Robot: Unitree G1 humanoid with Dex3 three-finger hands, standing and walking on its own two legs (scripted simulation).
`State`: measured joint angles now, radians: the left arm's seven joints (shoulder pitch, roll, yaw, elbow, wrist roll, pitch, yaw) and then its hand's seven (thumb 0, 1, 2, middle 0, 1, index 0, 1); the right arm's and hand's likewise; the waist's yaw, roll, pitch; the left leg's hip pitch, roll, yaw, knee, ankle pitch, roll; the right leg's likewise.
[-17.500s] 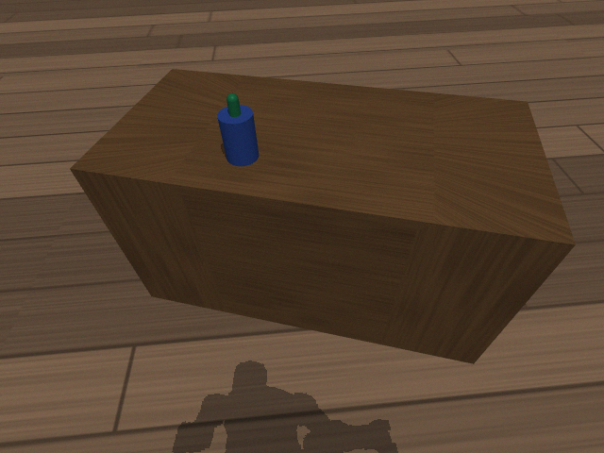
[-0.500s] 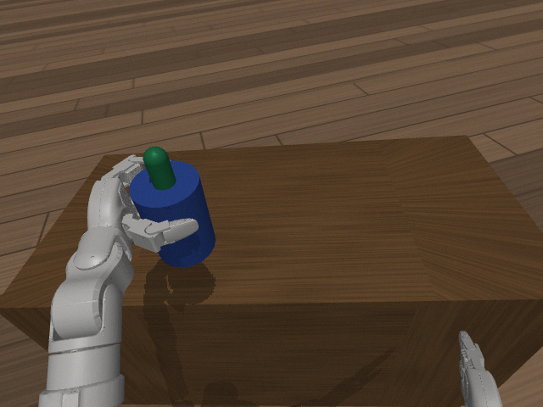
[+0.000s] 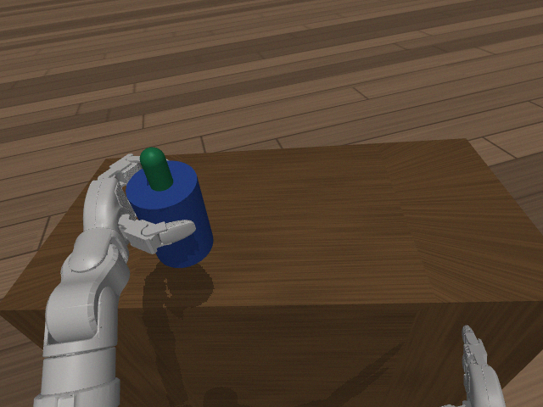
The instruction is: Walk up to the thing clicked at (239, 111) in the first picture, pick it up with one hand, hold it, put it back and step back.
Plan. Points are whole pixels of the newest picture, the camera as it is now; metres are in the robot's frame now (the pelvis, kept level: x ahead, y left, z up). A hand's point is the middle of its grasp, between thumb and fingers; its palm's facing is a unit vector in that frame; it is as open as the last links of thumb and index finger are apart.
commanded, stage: hold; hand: left
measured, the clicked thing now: (169, 203) +0.33 +0.16 +0.20
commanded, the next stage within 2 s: crouch in 0.72 s
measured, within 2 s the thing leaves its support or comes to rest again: neither
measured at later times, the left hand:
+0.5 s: hand (156, 214) +0.33 +0.18 +0.18, palm faces +0.19 -0.98 -0.03, open 11.7 cm
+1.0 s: hand (168, 190) +0.36 +0.16 +0.20, palm faces +0.15 -0.99 +0.02, open 11.7 cm
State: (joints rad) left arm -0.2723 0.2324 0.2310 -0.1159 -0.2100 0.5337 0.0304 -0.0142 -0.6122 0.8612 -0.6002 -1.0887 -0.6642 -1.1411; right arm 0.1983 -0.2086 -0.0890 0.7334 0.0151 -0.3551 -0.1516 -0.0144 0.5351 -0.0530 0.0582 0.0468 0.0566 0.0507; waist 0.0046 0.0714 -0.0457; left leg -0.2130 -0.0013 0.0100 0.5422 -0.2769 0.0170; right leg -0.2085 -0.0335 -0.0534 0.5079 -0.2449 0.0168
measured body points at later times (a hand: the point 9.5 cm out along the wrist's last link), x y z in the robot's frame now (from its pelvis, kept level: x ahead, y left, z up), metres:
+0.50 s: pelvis +0.00 +0.00 +0.00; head -0.03 -0.02 +0.45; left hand +0.31 +0.23 +0.19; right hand +0.17 -0.26 -0.07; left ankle +0.01 +0.11 -0.73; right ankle +0.02 -0.13 -0.73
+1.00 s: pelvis +0.00 +0.00 +0.00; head -0.04 -0.03 +0.45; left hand +0.34 +0.22 +0.20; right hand +0.17 -0.27 -0.07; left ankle +0.01 +0.11 -0.73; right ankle +0.02 -0.13 -0.73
